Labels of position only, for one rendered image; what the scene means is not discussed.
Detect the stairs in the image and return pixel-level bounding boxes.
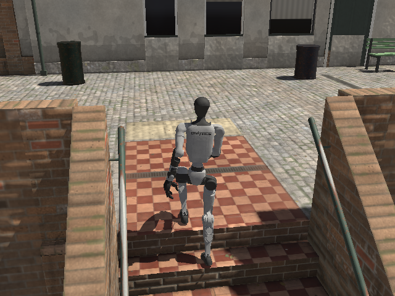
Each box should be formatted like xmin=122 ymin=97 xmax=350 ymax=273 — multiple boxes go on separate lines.
xmin=118 ymin=221 xmax=329 ymax=296

